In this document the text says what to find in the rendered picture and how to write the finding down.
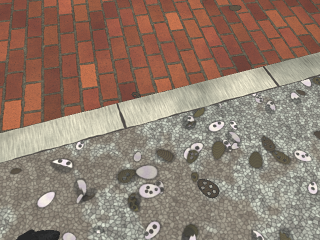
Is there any robot left hand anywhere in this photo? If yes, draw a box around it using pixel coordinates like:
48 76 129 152
16 229 60 240

